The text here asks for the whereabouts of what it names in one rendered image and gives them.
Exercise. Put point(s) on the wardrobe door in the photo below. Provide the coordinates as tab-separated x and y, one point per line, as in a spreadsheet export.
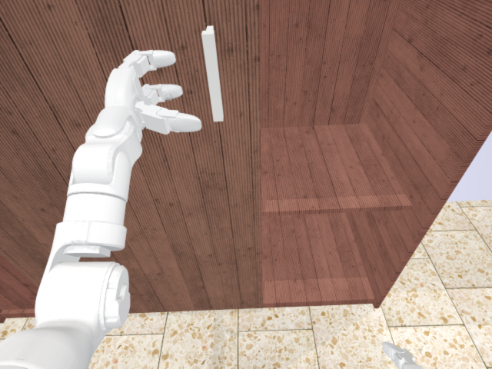
16	291
193	216

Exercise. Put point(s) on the robot left forearm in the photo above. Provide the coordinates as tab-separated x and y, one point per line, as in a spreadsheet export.
93	222

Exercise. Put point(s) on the right robot hand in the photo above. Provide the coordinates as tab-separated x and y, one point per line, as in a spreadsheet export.
402	358

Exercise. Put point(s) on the left robot hand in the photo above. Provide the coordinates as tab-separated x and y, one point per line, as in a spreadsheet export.
124	89

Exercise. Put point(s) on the robot left upper arm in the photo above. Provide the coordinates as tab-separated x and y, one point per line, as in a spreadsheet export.
79	304

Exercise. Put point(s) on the handle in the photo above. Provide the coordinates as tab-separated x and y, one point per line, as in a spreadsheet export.
211	61

